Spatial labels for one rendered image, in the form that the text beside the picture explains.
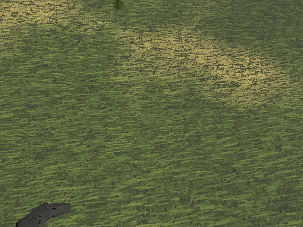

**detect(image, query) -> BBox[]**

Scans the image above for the robot left hand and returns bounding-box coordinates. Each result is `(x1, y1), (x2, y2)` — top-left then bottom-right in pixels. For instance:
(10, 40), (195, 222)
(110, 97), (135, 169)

(15, 202), (72, 227)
